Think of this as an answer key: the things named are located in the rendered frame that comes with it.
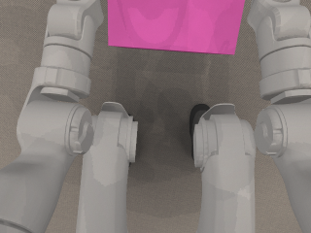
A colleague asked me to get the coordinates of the robot right shin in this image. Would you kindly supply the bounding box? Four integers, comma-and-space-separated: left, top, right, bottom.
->
198, 103, 257, 161

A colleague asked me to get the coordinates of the left robot upper arm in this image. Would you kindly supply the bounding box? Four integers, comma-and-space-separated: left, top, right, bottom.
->
0, 100, 94, 233

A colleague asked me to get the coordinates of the carton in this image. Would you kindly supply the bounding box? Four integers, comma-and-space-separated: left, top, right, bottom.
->
107, 0, 245, 55

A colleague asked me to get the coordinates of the left robot forearm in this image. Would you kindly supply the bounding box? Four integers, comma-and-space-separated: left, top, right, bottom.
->
17, 0, 104, 141

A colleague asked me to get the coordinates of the right robot upper arm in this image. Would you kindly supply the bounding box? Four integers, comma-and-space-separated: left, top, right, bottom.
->
254, 103, 311, 233

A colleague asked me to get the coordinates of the robot left thigh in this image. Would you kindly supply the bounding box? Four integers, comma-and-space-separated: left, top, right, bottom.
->
76, 111, 138, 233

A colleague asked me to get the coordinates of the right robot forearm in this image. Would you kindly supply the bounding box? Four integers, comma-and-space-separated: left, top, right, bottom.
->
247, 0, 311, 105

